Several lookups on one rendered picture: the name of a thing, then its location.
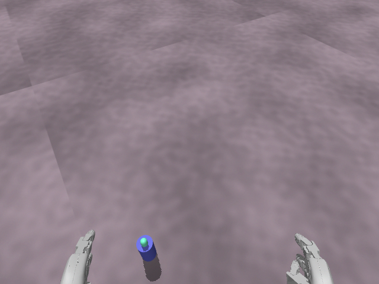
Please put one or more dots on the left robot hand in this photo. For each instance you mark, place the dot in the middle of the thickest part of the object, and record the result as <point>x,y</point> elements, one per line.
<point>77,267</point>

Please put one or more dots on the right robot hand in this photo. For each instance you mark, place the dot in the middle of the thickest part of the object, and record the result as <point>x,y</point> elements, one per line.
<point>316,269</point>

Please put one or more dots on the bottle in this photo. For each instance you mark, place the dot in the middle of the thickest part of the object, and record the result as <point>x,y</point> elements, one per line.
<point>146,248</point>

